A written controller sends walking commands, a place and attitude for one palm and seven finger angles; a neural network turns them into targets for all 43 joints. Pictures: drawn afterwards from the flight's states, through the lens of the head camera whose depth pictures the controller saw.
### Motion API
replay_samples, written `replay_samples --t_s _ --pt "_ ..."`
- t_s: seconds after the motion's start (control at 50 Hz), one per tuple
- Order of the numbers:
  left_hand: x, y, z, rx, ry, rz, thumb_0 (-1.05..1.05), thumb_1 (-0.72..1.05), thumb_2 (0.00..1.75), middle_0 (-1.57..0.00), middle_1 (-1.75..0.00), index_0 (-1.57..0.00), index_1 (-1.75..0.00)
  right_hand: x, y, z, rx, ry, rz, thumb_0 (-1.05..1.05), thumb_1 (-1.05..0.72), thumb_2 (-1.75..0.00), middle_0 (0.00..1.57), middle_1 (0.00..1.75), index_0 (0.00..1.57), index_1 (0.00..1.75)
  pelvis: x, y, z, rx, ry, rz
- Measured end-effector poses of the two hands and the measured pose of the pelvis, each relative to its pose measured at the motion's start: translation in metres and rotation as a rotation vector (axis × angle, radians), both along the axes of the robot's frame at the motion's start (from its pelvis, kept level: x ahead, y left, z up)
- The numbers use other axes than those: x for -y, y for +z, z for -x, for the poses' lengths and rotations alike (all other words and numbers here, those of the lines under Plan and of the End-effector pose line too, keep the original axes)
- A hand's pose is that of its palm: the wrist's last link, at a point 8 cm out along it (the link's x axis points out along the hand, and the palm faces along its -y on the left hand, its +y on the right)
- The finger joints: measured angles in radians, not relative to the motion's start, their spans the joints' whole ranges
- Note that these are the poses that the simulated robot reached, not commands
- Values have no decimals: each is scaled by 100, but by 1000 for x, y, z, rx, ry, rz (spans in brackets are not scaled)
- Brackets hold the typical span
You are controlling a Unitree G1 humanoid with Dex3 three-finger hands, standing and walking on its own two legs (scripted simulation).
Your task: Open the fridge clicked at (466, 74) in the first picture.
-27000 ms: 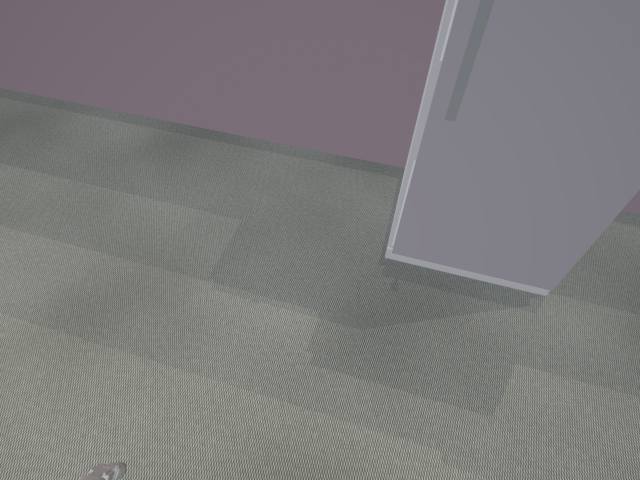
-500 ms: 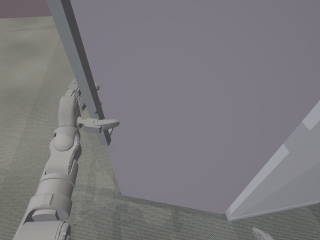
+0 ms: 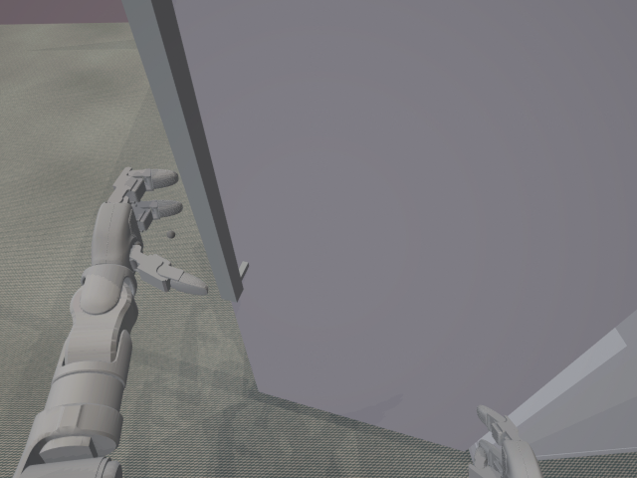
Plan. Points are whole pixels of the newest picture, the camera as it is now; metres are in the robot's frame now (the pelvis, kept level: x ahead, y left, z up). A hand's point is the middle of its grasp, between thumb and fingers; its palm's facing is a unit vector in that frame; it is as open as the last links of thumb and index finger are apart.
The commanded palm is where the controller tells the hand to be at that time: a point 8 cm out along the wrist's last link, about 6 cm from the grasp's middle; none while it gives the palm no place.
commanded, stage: slip the hand off the handle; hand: left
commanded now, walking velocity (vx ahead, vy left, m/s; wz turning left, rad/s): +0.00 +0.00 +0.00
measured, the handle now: (209, 169) +0.41 +0.17 +0.19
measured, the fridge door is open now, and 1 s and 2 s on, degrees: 70 70 70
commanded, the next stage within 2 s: draw the hand back to the body in 1.12 s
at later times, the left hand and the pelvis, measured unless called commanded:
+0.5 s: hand (123, 231) +0.36 +0.28 +0.12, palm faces +0.18 -0.97 -0.16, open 14.7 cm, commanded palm +0.32 +0.32 +0.13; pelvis +0.00 +0.02 +0.00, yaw -1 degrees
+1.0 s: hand (93, 293) +0.27 +0.28 +0.12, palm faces +0.20 -0.97 -0.17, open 14.7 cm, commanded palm +0.23 +0.32 +0.13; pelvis -0.01 +0.01 +0.00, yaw +1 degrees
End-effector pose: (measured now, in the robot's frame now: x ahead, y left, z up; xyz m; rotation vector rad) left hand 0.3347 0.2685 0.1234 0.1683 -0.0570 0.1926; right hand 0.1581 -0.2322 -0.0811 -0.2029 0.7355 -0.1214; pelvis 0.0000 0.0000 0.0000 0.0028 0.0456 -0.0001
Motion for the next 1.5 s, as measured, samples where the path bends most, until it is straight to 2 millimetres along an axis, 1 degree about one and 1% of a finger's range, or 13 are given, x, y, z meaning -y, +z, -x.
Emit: replay_samples --t_s 0.1,0.32,0.4,0.48,0.54,0.68,0.9,1.0,1.1,1.22,1.26,1.36,1.5 --pt "-15 6 0 25 -14 -6 -1 -55 20 -25 -116 -25 -115 -1 -5 8 -36 -4 13 1 -90 -90 20 30 20 30 -4 -1 -1 -6 6 5" --pt "-34 0 -4 7 -32 0 -1 -55 20 -25 -115 -25 -115 6 -13 43 -126 -66 50 2 -90 -90 20 30 20 30 -15 -3 1 -16 -1 10" --pt "-45 1 -4 9 -21 1 -1 -55 20 -25 -115 -25 -115 6 -14 54 -144 -86 56 2 -90 -90 20 30 20 30 -17 -3 3 -19 -7 11" --pt "-58 2 0 9 -12 0 -2 -55 20 -25 -115 -25 -115 6 -14 62 -154 -98 60 2 -90 -90 20 30 20 30 -18 -4 5 -21 -10 14" --pt "-62 2 7 10 -23 0 -1 -55 20 -25 -115 -25 -115 4 -14 64 -152 -98 58 2 -90 -90 20 30 20 30 -20 -4 5 -22 -10 15" --pt "-62 -7 34 2 -31 10 -1 -55 20 -25 -115 -25 -115 -2 -11 52 -108 -71 53 2 -90 -90 20 30 20 30 -22 -4 7 -11 -7 17" --pt "-55 -3 71 18 -13 -4 -2 -55 20 -25 -115 -25 -115 -20 4 6 43 19 28 2 -90 -90 20 30 20 30 -18 -4 8 16 10 17" --pt "-57 -1 92 12 -1 -8 -1 -55 20 -25 -115 -25 -115 -24 11 -10 102 46 12 2 -90 -90 20 30 20 30 -15 -4 7 25 14 16" --pt "-59 -2 114 2 17 -14 -1 -55 20 -25 -115 -25 -115 -24 14 -17 128 67 13 2 -90 -90 20 30 20 30 -11 -4 6 33 21 17" --pt "-55 0 138 10 20 -26 -1 -55 20 -25 -115 -25 -115 -19 14 -18 139 81 26 2 -90 -90 20 30 20 30 -7 -4 6 44 31 19" --pt "-54 1 140 16 19 -26 -1 -56 20 -25 -116 -25 -115 -18 12 -16 137 83 31 2 -90 -90 20 30 20 30 -6 -5 8 47 37 19" --pt "-53 1 133 -1 -84 110 -2 -56 20 -25 -116 -25 -115 -15 12 -12 152 67 38 2 -90 -90 20 30 20 30 -4 -3 10 70 46 20" --pt "-55 18 131 6 -122 95 -2 -55 20 -25 -115 -25 -115 -12 24 -7 233 50 13 2 -90 -90 20 30 20 30 -4 -1 9 81 31 16"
